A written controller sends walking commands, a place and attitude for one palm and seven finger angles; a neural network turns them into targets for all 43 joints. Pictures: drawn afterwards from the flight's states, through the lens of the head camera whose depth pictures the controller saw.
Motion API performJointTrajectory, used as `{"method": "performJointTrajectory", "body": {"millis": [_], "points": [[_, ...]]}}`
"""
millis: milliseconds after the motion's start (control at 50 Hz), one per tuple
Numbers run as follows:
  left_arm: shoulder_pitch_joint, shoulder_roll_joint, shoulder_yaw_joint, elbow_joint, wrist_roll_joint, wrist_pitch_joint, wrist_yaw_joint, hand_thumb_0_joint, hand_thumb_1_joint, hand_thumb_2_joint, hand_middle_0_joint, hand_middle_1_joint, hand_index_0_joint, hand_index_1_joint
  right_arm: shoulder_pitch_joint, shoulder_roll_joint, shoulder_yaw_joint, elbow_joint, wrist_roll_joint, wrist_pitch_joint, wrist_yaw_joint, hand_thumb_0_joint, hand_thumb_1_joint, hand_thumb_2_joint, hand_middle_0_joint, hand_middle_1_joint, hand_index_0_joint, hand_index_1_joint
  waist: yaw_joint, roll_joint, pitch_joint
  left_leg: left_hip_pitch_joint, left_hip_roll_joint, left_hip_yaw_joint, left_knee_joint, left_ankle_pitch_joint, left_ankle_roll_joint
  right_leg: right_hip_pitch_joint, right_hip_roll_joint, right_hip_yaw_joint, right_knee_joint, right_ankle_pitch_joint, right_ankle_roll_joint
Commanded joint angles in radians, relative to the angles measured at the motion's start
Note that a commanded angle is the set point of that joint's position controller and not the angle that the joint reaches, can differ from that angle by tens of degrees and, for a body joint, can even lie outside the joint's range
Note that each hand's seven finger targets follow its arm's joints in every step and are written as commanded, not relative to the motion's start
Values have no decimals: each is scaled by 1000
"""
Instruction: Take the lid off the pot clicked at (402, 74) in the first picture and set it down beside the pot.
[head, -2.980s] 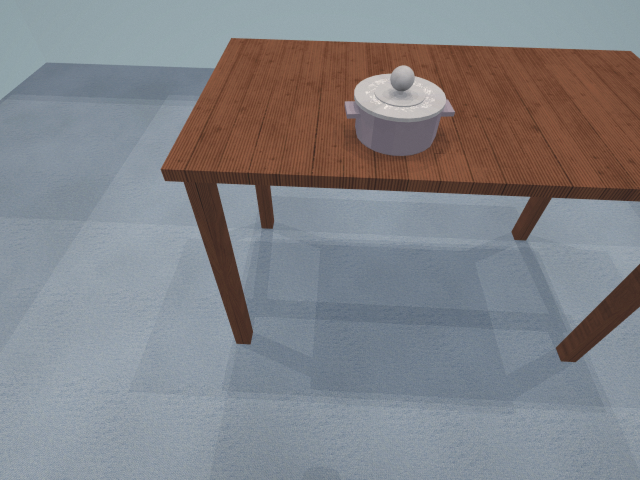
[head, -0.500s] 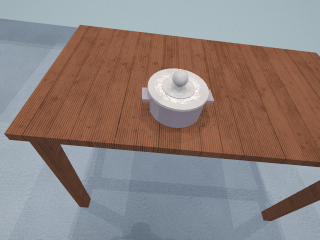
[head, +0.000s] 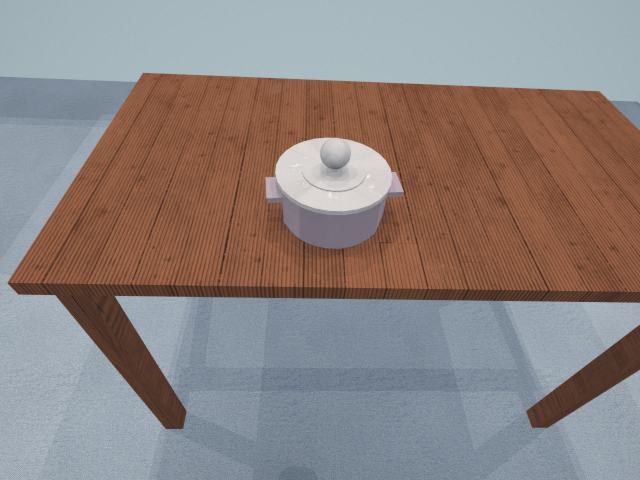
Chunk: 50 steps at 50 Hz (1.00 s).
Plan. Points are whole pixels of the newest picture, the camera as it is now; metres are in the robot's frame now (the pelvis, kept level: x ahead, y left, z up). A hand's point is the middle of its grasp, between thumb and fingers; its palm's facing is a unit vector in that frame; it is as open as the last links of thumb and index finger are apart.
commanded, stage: come to a stop and stand still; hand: left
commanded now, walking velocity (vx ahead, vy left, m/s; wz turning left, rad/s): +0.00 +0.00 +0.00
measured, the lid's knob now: (335, 153) +0.55 +0.01 +0.12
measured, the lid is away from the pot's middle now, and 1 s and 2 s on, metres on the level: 0.00 0.00 0.00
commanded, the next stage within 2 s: look again from close up in 0.16 s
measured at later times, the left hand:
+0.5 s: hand out of the picture +0.00 +0.16 -0.19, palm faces +0.04 -0.98 -0.18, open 7.4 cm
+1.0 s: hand out of the picture +0.04 +0.17 -0.19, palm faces +0.04 -0.98 -0.17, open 7.4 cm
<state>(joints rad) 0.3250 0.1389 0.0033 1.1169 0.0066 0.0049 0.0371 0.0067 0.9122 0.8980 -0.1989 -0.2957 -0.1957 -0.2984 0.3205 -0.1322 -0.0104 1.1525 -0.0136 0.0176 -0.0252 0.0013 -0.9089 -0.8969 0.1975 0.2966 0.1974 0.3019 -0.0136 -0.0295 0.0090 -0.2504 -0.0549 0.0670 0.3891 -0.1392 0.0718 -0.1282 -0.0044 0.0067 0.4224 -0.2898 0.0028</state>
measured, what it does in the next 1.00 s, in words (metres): stands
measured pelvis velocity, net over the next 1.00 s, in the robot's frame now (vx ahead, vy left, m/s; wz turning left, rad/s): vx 0.03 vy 0.00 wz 0.01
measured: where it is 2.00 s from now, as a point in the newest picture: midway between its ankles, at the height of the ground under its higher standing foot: outside the picture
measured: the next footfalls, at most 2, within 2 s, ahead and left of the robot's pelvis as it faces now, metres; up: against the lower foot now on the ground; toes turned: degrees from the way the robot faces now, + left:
none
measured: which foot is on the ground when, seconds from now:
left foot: down 0.00-1.00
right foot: down 0.00-1.00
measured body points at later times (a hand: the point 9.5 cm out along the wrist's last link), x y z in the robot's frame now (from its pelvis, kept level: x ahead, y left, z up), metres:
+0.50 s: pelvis +0.02 +0.00 -0.01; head +0.03 +0.00 +0.44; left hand +0.00 +0.22 -0.17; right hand +0.04 -0.23 -0.16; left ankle +0.05 +0.07 -0.74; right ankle -0.04 -0.12 -0.74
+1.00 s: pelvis +0.03 +0.00 -0.01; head +0.05 +0.02 +0.44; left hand +0.04 +0.22 -0.17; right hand +0.09 -0.23 -0.15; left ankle +0.05 +0.07 -0.74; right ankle -0.04 -0.12 -0.74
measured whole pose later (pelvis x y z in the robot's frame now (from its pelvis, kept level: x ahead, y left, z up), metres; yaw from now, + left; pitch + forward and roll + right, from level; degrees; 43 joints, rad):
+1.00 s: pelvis +0.03 +0.00 -0.01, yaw +0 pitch +0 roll -1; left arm 0.33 0.18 0.00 1.00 0.01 -0.01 0.05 0.01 0.91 0.90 -0.20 -0.30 -0.20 -0.30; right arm 0.22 -0.15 0.01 1.02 -0.01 -0.02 -0.03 0.00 -0.92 -0.90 0.20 0.30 0.20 0.30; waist 0.01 -0.05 0.03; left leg -0.26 -0.04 0.05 0.53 -0.26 0.07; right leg -0.09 0.01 0.00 0.46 -0.36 0.00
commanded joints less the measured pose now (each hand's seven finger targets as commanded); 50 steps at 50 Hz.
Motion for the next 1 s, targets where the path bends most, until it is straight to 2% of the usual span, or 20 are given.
{"method": "performJointTrajectory", "body": {"millis": [0, 180, 220, 240, 260, 280, 300, 320, 340, 360, 400, 460, 500, 640, 700, 780, 800, 860, 900, 980], "points": [[104, 84, 16, -12, 4, -12, 8, 0, 900, 900, -200, -300, -200, -300, 17, -95, -24, -38, 4, -20, -4, 0, -900, -900, 200, 300, 200, 300, 13, 19, 76, 40, 146, -204, -108, -199, -25, -151, -81, 83, -101, -19, -43], [123, 61, 12, 2, 4, -22, 11, 0, 900, 900, -200, -300, -200, -300, 13, -81, -21, -33, 4, -28, -7, 0, -900, -900, 200, 300, 200, 300, 6, 34, 73, 74, 149, -190, -74, -105, -25, -171, -85, 101, -95, 38, -47], [125, 61, 11, 3, 4, -22, 11, 0, 900, 900, -200, -300, -200, -300, 7, -83, -20, -33, 7, -29, -8, 0, -900, -900, 200, 300, 200, 300, 9, 11, 77, 66, 149, -185, -69, -98, -23, -161, -87, 98, -97, 49, -46], [146, 82, -5, 1, 34, -51, 40, 0, 900, 900, -200, -300, -200, -300, -71, -124, -6, -116, 6, -46, 3, 0, -900, -900, 200, 300, 200, 300, 34, 41, 126, -10, 138, -133, 121, 39, -50, -160, -100, 110, -112, 180, -42], [94, 116, -1, -52, 19, -55, 32, 0, 900, 900, -200, -300, -200, -300, -21, -83, -5, -132, 3, -37, 13, 0, -900, -900, 200, 300, 200, 300, -17, 22, 74, -1, 119, -121, 105, -148, -54, -195, -128, 138, -134, -89, -69], [52, 106, -4, -71, 16, -55, 27, 0, 900, 900, -200, -300, -200, -300, 15, -96, -7, -130, -4, -30, 15, 0, -900, -900, 200, 300, 200, 300, -38, 53, 84, -19, 110, -133, 106, -172, -47, -209, -106, 134, -104, -176, -82], [70, 110, 5, -81, 14, -50, 18, 0, 900, 900, -200, -300, -200, -300, 35, -93, -12, -145, -4, -33, 15, 0, -900, -900, 200, 300, 200, 300, -17, 102, -17, 18, 120, -154, 95, -129, -35, -162, -98, 101, -42, -80, -93], [83, 101, 7, -85, 11, -48, 17, 0, 900, 900, -200, -300, -200, -300, 21, -102, -16, -165, -3, -31, 11, 0, -900, -900, 200, 300, 200, 300, -15, 107, -8, -4, 131, -172, 94, -164, -26, -162, -83, 92, -26, -95, -93], [89, 93, 7, -86, 12, -46, 16, 0, 900, 900, -200, -300, -200, -300, 7, -108, -17, -177, -1, -30, 10, 0, -900, -900, 200, 300, 200, 300, -8, 64, 29, -48, 133, -183, 82, -178, -20, -169, -75, 91, -21, -100, -92], [94, 81, 4, -86, 14, -46, 17, 0, 900, 900, -200, -300, -200, -300, 6, -112, -16, -183, -2, -33, 10, 0, -900, -900, 200, 300, 200, 300, -4, 31, 50, -62, 136, -186, 77, -148, -16, -171, -70, 89, -12, -78, -91], [103, 80, 6, -94, 15, -44, 15, 0, 900, 900, -200, -300, -200, -300, 11, -114, -13, -191, 1, -43, 8, 0, -900, -900, 200, 300, 200, 300, 9, 37, 30, -34, 148, -197, 71, -63, -2, -146, -60, 63, 16, -4, -85], [117, 78, 5, -100, 13, -45, 20, 0, 900, 900, -200, -300, -200, -300, -6, -117, -10, -191, 4, -48, 4, 0, -900, -900, 200, 300, 200, 300, 14, -3, 49, -30, 147, -192, 95, 40, 1, -127, -65, 76, 11, 69, -77], [106, 95, 8, -111, 11, -41, 19, 0, 900, 900, -200, -300, -200, -300, -3, -122, -10, -189, 6, -52, 3, 0, -900, -900, 200, 300, 200, 300, 15, 5, 19, 12, 148, -181, 98, 92, 1, -111, -65, 64, 25, 119, -72], [97, 115, 13, -143, 10, -31, 22, 0, 900, 900, -200, -300, -200, -300, -33, -135, -8, -190, 5, -52, -2, 0, -900, -900, 200, 300, 200, 300, 19, 45, 21, 36, 154, -185, 89, 173, 0, -89, -69, 64, 18, 148, -60], [92, 130, 15, -151, 8, -29, 20, 0, 900, 900, -200, -300, -200, -300, -38, -133, -7, -188, 8, -55, -4, 0, -900, -900, 200, 300, 200, 300, 25, 29, -8, 74, 159, -178, 91, 232, 1, -67, -70, 52, 15, 191, -53], [90, 129, 13, -150, 8, -29, 21, 0, 900, 900, -200, -300, -200, -300, -50, -134, -7, -180, 9, -52, -5, 0, -900, -900, 200, 300, 200, 300, 22, 40, 4, 79, 156, -175, 81, 218, -4, -64, -79, 67, -5, 189, -48], [86, 137, 15, -155, 8, -27, 18, 0, 900, 900, -200, -300, -200, -300, -52, -132, -9, -184, 10, -54, -5, 0, -900, -900, 200, 300, 200, 300, 25, 16, -3, 88, 158, -175, 83, 229, -3, -57, -76, 55, -5, 208, -46], [86, 134, 12, -151, 8, -27, 19, 0, 900, 900, -200, -300, -200, -300, -58, -134, -8, -176, 10, -51, -5, 0, -900, -900, 200, 300, 200, 300, 23, 41, 22, 78, 155, -173, 71, 199, -7, -66, -83, 67, -20, 188, -44], [87, 140, 13, -151, 8, -26, 15, 0, 900, 900, -200, -300, -200, -300, -59, -130, -8, -173, 11, -52, -4, 0, -900, -900, 200, 300, 200, 300, 28, 16, 16, 86, 157, -171, 64, 186, -6, -56, -81, 56, -26, 193, -41], [90, 134, 8, -139, 8, -25, 14, 0, 900, 900, -200, -300, -200, -300, -63, -132, -7, -165, 11, -49, -3, 0, -900, -900, 200, 300, 200, 300, 23, 41, 35, 81, 152, -170, 42, 126, -11, -69, -89, 69, -40, 158, -43]]}}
